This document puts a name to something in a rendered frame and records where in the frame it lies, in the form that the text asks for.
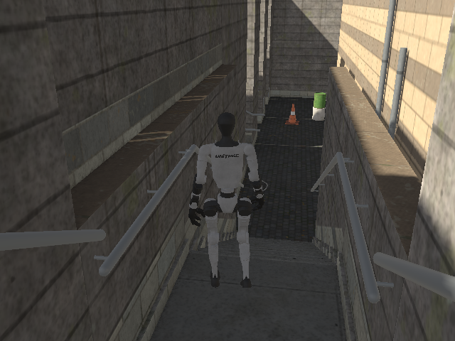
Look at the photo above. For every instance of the robot right upper arm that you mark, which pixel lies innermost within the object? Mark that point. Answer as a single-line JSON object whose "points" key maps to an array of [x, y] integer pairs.
{"points": [[249, 150]]}

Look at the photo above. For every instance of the robot left upper arm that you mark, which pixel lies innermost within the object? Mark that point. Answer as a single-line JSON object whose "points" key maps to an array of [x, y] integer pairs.
{"points": [[204, 151]]}

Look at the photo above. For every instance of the robot head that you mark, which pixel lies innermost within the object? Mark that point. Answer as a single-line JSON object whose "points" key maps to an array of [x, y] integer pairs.
{"points": [[226, 124]]}

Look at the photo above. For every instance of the left robot hand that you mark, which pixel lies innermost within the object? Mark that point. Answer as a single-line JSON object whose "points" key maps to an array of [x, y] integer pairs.
{"points": [[192, 215]]}

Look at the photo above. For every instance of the left robot forearm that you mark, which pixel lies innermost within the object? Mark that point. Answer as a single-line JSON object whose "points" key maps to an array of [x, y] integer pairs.
{"points": [[195, 195]]}

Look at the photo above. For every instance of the right robot hand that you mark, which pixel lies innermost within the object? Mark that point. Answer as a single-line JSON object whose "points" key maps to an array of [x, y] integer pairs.
{"points": [[254, 199]]}

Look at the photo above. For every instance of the robot left thigh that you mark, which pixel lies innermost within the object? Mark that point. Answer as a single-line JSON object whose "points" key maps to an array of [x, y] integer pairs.
{"points": [[210, 209]]}

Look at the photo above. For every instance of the right robot forearm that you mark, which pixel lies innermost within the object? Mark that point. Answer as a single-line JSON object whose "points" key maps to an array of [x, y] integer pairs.
{"points": [[257, 186]]}

